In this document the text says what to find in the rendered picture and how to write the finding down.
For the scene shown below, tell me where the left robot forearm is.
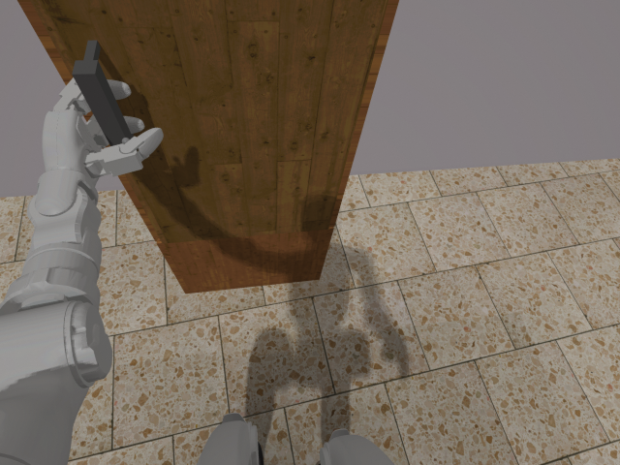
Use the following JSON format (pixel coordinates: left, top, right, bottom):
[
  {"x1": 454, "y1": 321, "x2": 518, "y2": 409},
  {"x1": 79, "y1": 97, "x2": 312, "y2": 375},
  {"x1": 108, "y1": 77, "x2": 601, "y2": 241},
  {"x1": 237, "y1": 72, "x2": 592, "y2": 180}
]
[{"x1": 0, "y1": 170, "x2": 102, "y2": 316}]

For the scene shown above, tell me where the robot left thigh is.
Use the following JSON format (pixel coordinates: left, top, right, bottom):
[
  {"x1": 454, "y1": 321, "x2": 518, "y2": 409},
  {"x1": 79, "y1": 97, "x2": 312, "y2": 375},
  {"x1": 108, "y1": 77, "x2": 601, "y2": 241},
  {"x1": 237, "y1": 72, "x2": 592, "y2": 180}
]
[{"x1": 197, "y1": 420, "x2": 259, "y2": 465}]

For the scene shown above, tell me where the robot right shin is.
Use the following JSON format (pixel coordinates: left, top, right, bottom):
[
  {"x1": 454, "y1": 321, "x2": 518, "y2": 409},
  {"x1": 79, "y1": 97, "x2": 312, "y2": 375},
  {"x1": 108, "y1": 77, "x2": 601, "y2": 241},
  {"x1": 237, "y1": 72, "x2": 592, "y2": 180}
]
[{"x1": 328, "y1": 429, "x2": 350, "y2": 443}]

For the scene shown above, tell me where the robot left hand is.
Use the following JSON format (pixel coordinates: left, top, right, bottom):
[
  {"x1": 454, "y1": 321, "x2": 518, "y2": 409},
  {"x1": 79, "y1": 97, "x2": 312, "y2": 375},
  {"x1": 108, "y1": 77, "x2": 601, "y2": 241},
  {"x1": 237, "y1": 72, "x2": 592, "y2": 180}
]
[{"x1": 42, "y1": 78, "x2": 164, "y2": 186}]

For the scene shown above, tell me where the handle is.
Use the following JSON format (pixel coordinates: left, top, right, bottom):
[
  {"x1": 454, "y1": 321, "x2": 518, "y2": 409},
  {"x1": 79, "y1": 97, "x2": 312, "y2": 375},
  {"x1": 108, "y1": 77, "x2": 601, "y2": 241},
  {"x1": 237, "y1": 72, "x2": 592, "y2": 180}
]
[{"x1": 72, "y1": 41, "x2": 138, "y2": 151}]

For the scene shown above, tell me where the robot left upper arm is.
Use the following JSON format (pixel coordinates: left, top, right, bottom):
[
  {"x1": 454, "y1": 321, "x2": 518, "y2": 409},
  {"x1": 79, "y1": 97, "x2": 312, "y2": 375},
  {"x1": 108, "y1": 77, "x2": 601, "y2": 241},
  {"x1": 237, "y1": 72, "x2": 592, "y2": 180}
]
[{"x1": 0, "y1": 300, "x2": 112, "y2": 465}]

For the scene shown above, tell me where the cupboard door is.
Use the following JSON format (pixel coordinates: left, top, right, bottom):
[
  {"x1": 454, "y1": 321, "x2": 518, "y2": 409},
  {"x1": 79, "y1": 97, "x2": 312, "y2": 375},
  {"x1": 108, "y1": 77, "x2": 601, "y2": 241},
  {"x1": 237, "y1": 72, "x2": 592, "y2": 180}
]
[{"x1": 30, "y1": 0, "x2": 388, "y2": 244}]

